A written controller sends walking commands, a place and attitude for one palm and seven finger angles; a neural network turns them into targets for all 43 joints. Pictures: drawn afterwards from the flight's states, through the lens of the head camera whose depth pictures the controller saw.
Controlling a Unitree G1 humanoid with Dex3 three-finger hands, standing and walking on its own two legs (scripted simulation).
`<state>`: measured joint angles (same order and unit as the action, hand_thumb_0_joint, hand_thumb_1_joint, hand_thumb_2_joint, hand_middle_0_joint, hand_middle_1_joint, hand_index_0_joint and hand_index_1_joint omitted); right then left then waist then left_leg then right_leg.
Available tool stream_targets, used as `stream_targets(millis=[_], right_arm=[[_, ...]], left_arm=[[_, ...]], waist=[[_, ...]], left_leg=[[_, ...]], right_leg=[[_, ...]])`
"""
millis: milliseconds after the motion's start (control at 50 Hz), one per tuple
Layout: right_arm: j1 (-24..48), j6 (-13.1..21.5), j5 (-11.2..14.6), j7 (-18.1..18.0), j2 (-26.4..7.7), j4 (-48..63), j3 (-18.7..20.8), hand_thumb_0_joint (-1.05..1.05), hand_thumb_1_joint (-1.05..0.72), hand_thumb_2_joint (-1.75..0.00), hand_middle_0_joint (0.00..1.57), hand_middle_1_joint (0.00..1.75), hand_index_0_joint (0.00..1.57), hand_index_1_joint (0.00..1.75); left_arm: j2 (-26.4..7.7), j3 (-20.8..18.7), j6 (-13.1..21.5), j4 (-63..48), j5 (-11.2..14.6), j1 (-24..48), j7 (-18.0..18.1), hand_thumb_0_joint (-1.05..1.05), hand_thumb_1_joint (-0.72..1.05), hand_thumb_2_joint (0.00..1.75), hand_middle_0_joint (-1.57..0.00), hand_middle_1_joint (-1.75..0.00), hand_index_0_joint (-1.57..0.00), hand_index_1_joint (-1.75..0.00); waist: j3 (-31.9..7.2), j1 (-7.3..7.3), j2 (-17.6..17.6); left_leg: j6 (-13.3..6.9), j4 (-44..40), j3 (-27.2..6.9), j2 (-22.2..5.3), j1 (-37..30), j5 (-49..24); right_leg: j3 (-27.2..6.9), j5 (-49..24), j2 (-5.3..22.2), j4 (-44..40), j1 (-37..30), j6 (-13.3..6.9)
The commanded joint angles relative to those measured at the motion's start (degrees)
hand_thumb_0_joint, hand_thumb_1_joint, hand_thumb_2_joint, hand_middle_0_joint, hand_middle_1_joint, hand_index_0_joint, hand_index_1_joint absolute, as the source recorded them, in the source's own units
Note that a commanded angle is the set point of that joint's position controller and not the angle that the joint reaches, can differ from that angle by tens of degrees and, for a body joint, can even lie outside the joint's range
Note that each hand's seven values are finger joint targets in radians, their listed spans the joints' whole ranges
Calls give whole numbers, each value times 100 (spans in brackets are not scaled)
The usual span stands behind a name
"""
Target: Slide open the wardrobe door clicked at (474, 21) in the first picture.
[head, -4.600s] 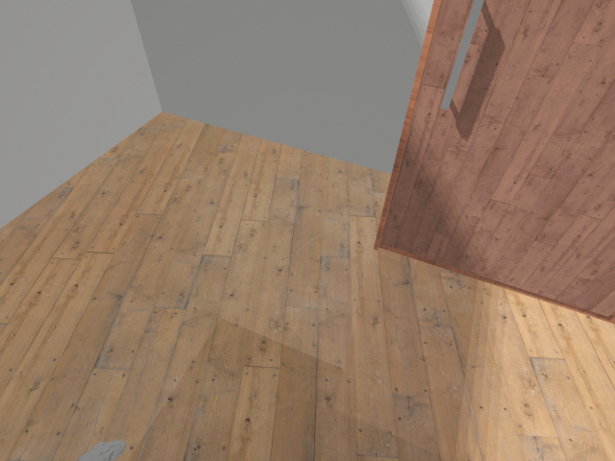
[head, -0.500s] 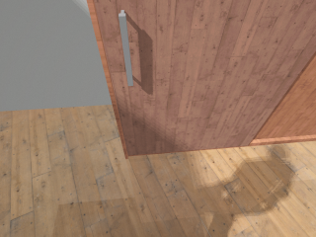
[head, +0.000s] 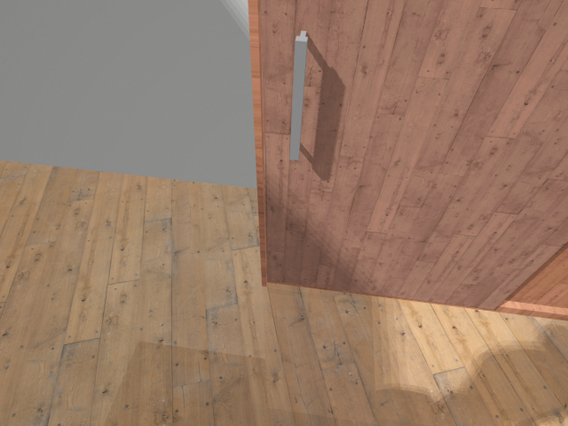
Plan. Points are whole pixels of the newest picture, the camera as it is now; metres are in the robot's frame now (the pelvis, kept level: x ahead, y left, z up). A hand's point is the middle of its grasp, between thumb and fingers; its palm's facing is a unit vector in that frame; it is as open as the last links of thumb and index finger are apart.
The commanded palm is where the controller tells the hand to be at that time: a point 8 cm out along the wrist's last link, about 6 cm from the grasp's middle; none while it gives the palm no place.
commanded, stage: take the last steps up to it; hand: left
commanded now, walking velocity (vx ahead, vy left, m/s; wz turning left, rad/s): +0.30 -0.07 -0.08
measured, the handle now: (298, 101) +0.71 +0.06 +0.09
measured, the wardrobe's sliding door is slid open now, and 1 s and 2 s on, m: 0.00 0.00 0.00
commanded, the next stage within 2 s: come to a stop and stand still in 0.54 s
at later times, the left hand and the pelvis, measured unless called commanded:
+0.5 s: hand (223, 353) +0.27 +0.15 -0.19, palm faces -0.08 -0.97 -0.22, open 7.3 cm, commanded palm none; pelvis +0.15 -0.04 -0.03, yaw -4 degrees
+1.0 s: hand (229, 356) +0.27 +0.13 -0.19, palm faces -0.01 -0.98 -0.20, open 7.3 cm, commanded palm none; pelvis +0.24 -0.05 -0.01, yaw -5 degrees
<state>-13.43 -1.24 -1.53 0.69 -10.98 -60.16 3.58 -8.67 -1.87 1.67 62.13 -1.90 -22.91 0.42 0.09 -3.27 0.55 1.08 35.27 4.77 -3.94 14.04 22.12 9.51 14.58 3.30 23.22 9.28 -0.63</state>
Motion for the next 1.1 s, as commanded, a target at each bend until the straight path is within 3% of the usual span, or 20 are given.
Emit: stream_targets(millis=[0, 20, 40, 100, 160, 320, 380, 400, 420, 440, 460, 520, 600, 680, 740, 800, 880, 1000, 1040, 1080], right_arm=[[-916, 377, 36, -140, -533, -50, 17, 0, -90, -90, 20, 30, 20, 30], [-1348, 367, -1, -179, -1057, -151, 147, 0, -90, -90, 20, 30, 20, 30], [-1624, 307, -26, -218, -1176, -203, 177, 0, -90, -90, 20, 30, 20, 30], [-1082, 373, -20, -267, -616, -159, -2, 0, -90, -90, 20, 30, 20, 30], [-997, 486, 0, -294, -468, -117, -46, 0, -90, -90, 20, 30, 20, 30], [-1280, 498, -45, -299, -563, -310, 14, 0, -90, -90, 20, 30, 20, 30], [-1135, 458, -19, -279, -719, -341, 65, 0, -90, -90, 20, 30, 20, 30], [-1037, 457, 18, -263, -716, -324, 67, 0, -90, -90, 20, 30, 20, 30], [-1141, 457, 78, -203, -570, -321, 42, 0, -90, -90, 20, 30, 20, 30], [-1518, 460, 158, -180, -120, -206, -30, 0, -90, -90, 20, 30, 20, 30], [-1275, 408, 184, -209, -211, -58, -33, 0, -90, -90, 20, 30, 20, 30], [-790, 331, 73, -157, -147, -44, -18, 0, -90, -90, 20, 30, 20, 30], [-1268, 115, 9, -126, 211, -161, -87, 0, -90, -90, 20, 30, 20, 30], [-1047, 158, 57, -164, 388, -107, -213, 0, -90, -90, 20, 30, 20, 30], [-1042, 201, 98, -194, 223, -211, -227, 0, -90, -90, 20, 30, 20, 30], [-446, 234, 78, -264, -456, 84, -108, 0, -90, -90, 20, 30, 20, 30], [-18, 154, 70, -335, -524, 222, -48, 0, -90, -90, 20, 30, 20, 30], [210, 48, 34, -334, -812, 410, 152, 0, -90, -90, 20, 30, 20, 30], [351, 19, 62, -298, -799, 462, 174, 0, -90, -90, 20, 30, 20, 30], [268, 3, 125, -237, -315, 568, 123, 0, -90, -90, 20, 30, 20, 30]], left_arm=[[-530, -136, 52, -92, 148, 30, -25, 0, 90, 90, -20, -30, -20, -30], [-240, -60, 47, -244, 125, 188, -68, 0, 90, 90, -20, -30, -20, -30], [-384, -87, 24, -437, 28, 692, -71, 0, 90, 90, -20, -30, -20, -30], [-423, -173, -55, -288, -11, 821, -163, 0, 90, 90, -20, -30, -20, -30], [-280, -164, -87, -188, 18, 598, -216, 0, 90, 90, -20, -30, -20, -30], [-273, -150, -88, -547, 96, 1522, -241, 0, 90, 90, -20, -30, -20, -30], [-462, -212, -26, -343, 93, 812, -199, 0, 90, 90, -20, -30, -20, -30], [-607, -273, 30, -107, 69, 52, -176, 0, 90, 90, -20, -30, -20, -30], [-1020, -386, 120, 114, 26, -655, -126, 0, 90, 90, -20, -30, -20, -30], [-1627, -526, 162, 184, 31, -1056, -53, 0, 90, 90, -20, -30, -20, -30], [-1759, -515, 129, 124, 154, -932, -25, 0, 90, 90, -20, -30, -20, -30], [-1068, -307, 89, -291, 124, 627, 65, 0, 90, 90, -20, -30, -20, -30], [-727, -147, 130, -406, 51, 1200, 117, 0, 90, 90, -20, -30, -20, -30], [-590, -100, 68, -352, 64, 1103, 133, 0, 90, 90, -20, -30, -20, -30], [-572, -47, 10, -263, 142, 1072, 150, 0, 90, 90, -20, -30, -20, -30], [-365, -58, -149, -322, 159, 636, 171, 0, 90, 90, -20, -30, -20, -30], [-519, -90, -261, -276, 114, 520, 156, 0, 90, 90, -20, -30, -20, -30], [-448, -152, -315, -395, 74, 343, 168, 0, 90, 90, -20, -30, -20, -30], [-444, -144, -256, -384, 51, 123, 175, 0, 90, 90, -20, -30, -20, -30], [-933, -185, -155, -414, -24, 220, 209, 0, 90, 90, -20, -30, -20, -30]], waist=[[-154, 608, -594], [-27, 803, -1808], [433, 982, -1431], [1215, 695, -1085], [1082, 461, -793], [1055, 535, -945], [630, 142, -793], [200, -218, -580], [-358, -514, 138], [-1193, -504, 1684], [-1273, -428, 1370], [14, 96, 429], [207, 637, 388], [75, 495, 288], [-38, 551, 89], [239, 188, -874], [277, 177, -1246], [-388, 249, -847], [-574, 155, -466], [-506, 283, 1237]], left_leg=[[-296, -1853, -630, -644, -1896, -397], [-752, -2279, -2103, -1851, -2346, 16], [-1097, -2562, -2453, -2289, -2022, 20], [-897, -2769, -1539, -1795, -1014, -170], [-860, -2595, -722, -1437, -1105, -1832], [-774, -2149, -16, -1350, -1249, -3342], [-651, -1114, 179, -1286, -1004, -4527], [-489, -270, 349, -1085, -746, -4402], [-284, 1145, 531, -732, 112, -3220], [-77, 3167, 507, 194, 1275, 740], [-235, 4093, -327, 145, 1438, 1312], [-242, 4163, -516, -449, 1513, 194], [-70, 2496, -207, -442, 533, 107], [76, 798, -35, -214, 193, -278], [127, -811, -95, -151, -605, -1597], [-441, -1477, -992, -1185, 109, -3223], [-732, -1625, -937, -1249, -94, -4061], [-1148, -1155, -959, -1499, -870, -4871], [-821, -690, -662, -1157, -748, -4094], [-168, 48, 27, -124, 258, -1484]], right_leg=[[-694, 676, 451, 550, 1338, -157], [-67, 1193, 21, 1785, 2527, 71], [-329, 1644, 17, 2727, 3028, 41], [-737, 733, 383, 3646, 3058, 61], [-639, 171, 377, 3731, 2967, 175], [-258, -238, 236, 1771, 2342, 17], [9, -320, -187, 1232, 877, -193], [22, -696, -280, 902, -118, -235], [-646, -808, 264, 687, -1408, -436], [-3084, -1261, 1922, 6, -2358, -1094], [-3580, -939, 2208, -592, -1962, -1332], [-2459, 339, 1753, -951, 158, -1113], [-1116, -232, 1286, -1168, 1469, -867], [-992, -1121, 1076, -851, 1082, -926], [-798, -1303, 781, -233, 929, -550], [-583, -369, 217, 256, 474, 31], [-531, 282, 107, 1122, 496, 86], [-697, 970, -30, 1744, 939, 111], [-742, -215, 39, 608, 467, 128], [-1972, -3048, 1097, -32, -107, -209]])
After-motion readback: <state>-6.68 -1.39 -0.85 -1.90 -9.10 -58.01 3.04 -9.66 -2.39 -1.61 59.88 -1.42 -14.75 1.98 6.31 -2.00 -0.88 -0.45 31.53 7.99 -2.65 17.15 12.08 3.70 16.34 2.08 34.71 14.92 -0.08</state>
